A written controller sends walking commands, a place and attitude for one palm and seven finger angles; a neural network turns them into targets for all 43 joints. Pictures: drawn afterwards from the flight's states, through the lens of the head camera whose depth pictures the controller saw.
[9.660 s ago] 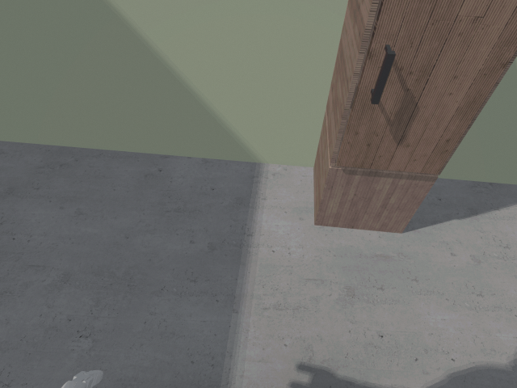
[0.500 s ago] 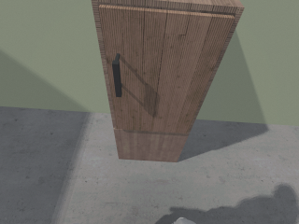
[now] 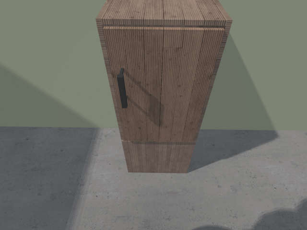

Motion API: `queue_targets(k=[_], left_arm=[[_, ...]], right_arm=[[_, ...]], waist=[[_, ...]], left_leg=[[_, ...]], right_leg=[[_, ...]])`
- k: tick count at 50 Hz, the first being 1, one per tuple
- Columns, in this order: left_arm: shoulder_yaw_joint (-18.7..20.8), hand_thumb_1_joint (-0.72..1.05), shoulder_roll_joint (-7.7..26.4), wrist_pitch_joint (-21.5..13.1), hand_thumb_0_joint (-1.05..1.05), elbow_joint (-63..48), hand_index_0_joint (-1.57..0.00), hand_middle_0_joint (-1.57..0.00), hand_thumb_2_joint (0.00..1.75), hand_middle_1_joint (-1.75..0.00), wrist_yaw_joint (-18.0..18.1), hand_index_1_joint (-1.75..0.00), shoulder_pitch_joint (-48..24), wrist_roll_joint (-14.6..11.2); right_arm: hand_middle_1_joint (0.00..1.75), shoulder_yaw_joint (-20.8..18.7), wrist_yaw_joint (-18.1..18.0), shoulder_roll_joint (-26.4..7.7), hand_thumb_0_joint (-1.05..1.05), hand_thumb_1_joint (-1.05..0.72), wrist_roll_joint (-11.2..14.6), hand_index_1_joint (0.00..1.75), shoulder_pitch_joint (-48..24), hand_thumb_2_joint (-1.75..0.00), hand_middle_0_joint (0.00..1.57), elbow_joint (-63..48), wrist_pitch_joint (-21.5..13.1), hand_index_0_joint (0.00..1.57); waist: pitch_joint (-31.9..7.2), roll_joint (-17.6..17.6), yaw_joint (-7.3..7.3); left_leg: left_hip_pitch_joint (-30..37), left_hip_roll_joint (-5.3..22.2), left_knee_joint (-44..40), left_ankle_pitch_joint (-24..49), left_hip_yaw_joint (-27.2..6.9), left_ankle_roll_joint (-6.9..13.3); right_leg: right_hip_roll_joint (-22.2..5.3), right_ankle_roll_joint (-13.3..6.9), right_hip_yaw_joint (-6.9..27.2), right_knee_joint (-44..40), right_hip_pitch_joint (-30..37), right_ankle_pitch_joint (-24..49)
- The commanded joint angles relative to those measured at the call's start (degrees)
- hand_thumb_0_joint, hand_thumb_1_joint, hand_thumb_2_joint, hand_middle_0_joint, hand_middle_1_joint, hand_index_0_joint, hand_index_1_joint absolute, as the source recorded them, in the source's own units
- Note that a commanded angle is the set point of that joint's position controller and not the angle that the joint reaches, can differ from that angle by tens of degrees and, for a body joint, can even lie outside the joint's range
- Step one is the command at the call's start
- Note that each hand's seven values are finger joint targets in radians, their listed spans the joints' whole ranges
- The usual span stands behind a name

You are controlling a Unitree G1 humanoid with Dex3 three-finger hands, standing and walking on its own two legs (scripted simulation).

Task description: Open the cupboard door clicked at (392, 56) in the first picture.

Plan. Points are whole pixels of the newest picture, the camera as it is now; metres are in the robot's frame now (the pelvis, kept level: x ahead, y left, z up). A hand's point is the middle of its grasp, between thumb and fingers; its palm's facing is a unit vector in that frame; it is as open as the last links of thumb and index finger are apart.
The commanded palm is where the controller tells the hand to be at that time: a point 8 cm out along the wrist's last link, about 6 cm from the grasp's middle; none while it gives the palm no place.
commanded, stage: come to a stop and stand still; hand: left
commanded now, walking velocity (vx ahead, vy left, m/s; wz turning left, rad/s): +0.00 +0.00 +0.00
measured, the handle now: (123, 88) +0.59 +0.15 +0.03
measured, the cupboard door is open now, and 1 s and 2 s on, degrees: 0 0 0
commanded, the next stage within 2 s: look again from close up in 0.24 s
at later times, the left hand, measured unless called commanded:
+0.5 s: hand out of the picture +0.00 +0.17 -0.18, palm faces +0.04 -0.98 -0.21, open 7.4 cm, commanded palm none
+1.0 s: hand out of the picture +0.02 +0.25 -0.17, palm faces +0.03 -0.96 -0.28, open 7.4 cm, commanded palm none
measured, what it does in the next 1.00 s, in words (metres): stands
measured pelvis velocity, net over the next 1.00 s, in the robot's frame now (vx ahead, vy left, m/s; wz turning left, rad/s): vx -0.02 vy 0.02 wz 0.03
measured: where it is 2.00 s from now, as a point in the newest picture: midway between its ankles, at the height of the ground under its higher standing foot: outside the picture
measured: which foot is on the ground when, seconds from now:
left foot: down 0.00-1.00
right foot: down 0.00-1.00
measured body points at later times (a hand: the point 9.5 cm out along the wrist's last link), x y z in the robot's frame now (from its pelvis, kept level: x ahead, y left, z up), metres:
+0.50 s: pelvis +0.00 +0.00 -0.01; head +0.00 -0.01 +0.44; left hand +0.00 +0.22 -0.16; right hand -0.01 -0.23 -0.17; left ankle +0.04 +0.10 -0.74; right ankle -0.02 -0.11 -0.74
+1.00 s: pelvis -0.02 +0.02 +0.00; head -0.04 +0.04 +0.45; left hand +0.02 +0.30 -0.15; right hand +0.08 -0.25 -0.13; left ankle +0.03 +0.10 -0.74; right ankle -0.02 -0.11 -0.74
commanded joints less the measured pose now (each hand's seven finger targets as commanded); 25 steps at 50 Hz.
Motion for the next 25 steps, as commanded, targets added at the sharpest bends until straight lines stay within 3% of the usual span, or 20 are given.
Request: queue_targets(k=[1, 7, 16, 17, 18, 19, 20, 22, 24, 25], left_arm=[[0.98, 0.9, 5.89, -0.98, 0.0, -1.64, -0.2, -0.2, 0.9, -0.3, 0.43, -0.3, 2.59, 0.09], [1.14, 0.9, 5.07, -1.06, 0.0, -1.44, -0.2, -0.2, 0.9, -0.3, 0.44, -0.3, 3.6, -0.01], [0.94, 0.9, 3.58, -1.49, 0.0, -0.69, -0.2, -0.2, 0.9, -0.3, 0.61, -0.3, 4.9, -0.22], [0.52, 0.9, 15.27, -3.17, 0.0, -6.49, -0.2, -0.2, 0.9, -0.3, 0.58, -0.3, 2.17, 1.09], [2.1, 0.9, 11.52, -3.37, 0.0, -6.71, -0.2, -0.2, 0.9, -0.3, 0.89, -0.3, 2.38, 0.68], [1.69, 0.9, 11.1, -3.72, 0.0, -7.23, -0.2, -0.2, 0.9, -0.3, 0.89, -0.3, 2.35, 0.6], [1.98, 0.9, 9.97, -3.61, 0.0, -7.69, -0.2, -0.2, 0.9, -0.3, 0.93, -0.3, 2.71, 0.47], [1.68, 0.9, 8.8, -3.0, 0.0, -8.54, -0.2, -0.2, 0.9, -0.3, 1.06, -0.3, 2.94, 0.53], [1.89, 0.9, 9.15, -2.55, 0.0, -9.55, -0.2, -0.2, 0.9, -0.3, 1.14, -0.3, 2.41, 0.58], [2.1, 0.9, 9.65, -2.49, 0.0, -10.18, -0.2, -0.2, 0.9, -0.3, 1.16, -0.3, 2.49, 0.68]], right_arm=[[0.3, -0.49, -0.32, -3.84, 0.0, -0.9, 0.1, 0.3, 3.95, -0.9, 0.2, -0.44, -0.71, 0.2], [0.3, -0.43, -0.54, -2.52, 0.0, -0.9, 0.02, 0.3, 6.41, -0.9, 0.2, 0.7, -0.75, 0.2], [0.3, -0.29, -0.87, -1.31, 0.0, -0.9, 0.11, 0.3, 8.45, -0.9, 0.2, 1.65, -1.43, 0.2], [0.3, -0.74, 0.3, -9.94, 0.0, -0.9, -0.36, 0.3, 3.94, -0.9, 0.2, -6.07, -1.98, 0.2], [0.3, -1.85, -0.26, -8.44, 0.0, -0.9, -0.77, 0.3, 2.59, -0.9, 0.2, -7.09, -3.04, 0.2], [0.3, -1.77, -0.53, -7.38, 0.0, -0.9, -0.76, 0.3, 4.44, -0.9, 0.2, -7.26, -3.25, 0.2], [0.3, -1.78, -0.64, -6.09, 0.0, -0.9, -0.68, 0.3, 5.3, -0.9, 0.2, -7.5, -3.02, 0.2], [0.3, -1.25, -0.4, -4.49, 0.0, -0.9, -0.86, 0.3, 6.14, -0.9, 0.2, -8.15, -2.16, 0.2], [0.3, -1.48, -0.3, -5.12, 0.0, -0.9, -0.72, 0.3, 5.58, -0.9, 0.2, -8.71, -1.7, 0.2], [0.3, -1.72, -0.28, -5.68, 0.0, -0.9, -0.64, 0.3, 5.14, -0.9, 0.2, -9.05, -1.78, 0.2]], waist=[[5.86, -0.7, -0.34], [5.83, -0.31, -0.1], [3.37, -0.36, 0.01], [8.94, -0.38, -1.23], [0.64, 2.22, 0.32], [-5.24, 2.76, -0.89], [-6.51, 1.08, -0.92], [-2.9, -4.44, -1.28], [2.31, -2.85, -1.17], [2.51, -2.17, -0.93]], left_leg=[[1.7, 6.14, -5.3, -6.6, -7.71, -0.56], [0.11, 6.12, -4.74, -7.06, -7.8, -0.56], [1.43, 6.54, -3.95, -1.85, -7.63, -0.36], [-2.11, 4.35, -0.66, 1.64, -8.62, -0.91], [-1.38, 5.92, 3.25, 0.82, -8.37, -0.15], [-0.29, 5.63, 5.78, 3.51, -8.74, 0.19], [-0.74, 5.35, 6.64, 3.18, -8.16, 0.26], [-3.34, 4.57, 7.47, 0.39, -6.85, 0.26], [-4.68, 4.57, 6.65, -0.19, -6.55, 0.3], [-4.72, 4.88, 6.1, 1.62, -6.85, 0.49]], right_leg=[[-5.59, -1.14, 6.55, -8.18, -9.78, -4.42], [-5.3, -1.35, 6.01, -8.08, -9.12, -4.78], [-5.31, -1.44, 5.34, -6.75, -6.8, 0.96], [-4.14, -2.3, 3.52, -5.7, -8.25, 2.86], [-6.36, -2.65, 5.88, -2.63, -7.4, 1.41], [-6.88, -3.28, 6.25, -2.21, -4.36, 5.46], [-7.39, -3.56, 6.93, -2.17, -3.86, 6.37], [-7.68, -3.72, 7.35, -3.1, -5.43, 4.59], [-6.92, -3.75, 7.0, -2.73, -8.57, 2.56], [-6.23, -3.55, 6.49, -1.68, -8.14, 4.69]])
